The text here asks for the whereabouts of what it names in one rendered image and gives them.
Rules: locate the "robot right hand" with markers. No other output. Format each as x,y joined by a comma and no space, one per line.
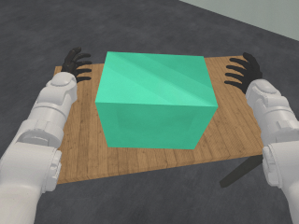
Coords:
252,72

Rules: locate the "carton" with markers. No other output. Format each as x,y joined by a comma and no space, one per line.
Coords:
148,100

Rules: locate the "robot left upper arm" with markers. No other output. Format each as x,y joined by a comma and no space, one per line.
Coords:
28,171

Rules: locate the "robot left hand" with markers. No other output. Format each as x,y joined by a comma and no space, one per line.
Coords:
70,64

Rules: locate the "robot right upper arm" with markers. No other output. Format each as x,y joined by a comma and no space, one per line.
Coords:
281,169

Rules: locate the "robot right forearm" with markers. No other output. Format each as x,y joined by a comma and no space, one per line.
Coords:
272,111

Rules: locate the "table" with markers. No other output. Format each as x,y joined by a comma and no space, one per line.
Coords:
232,133

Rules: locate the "robot left forearm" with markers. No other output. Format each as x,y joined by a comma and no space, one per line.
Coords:
45,124

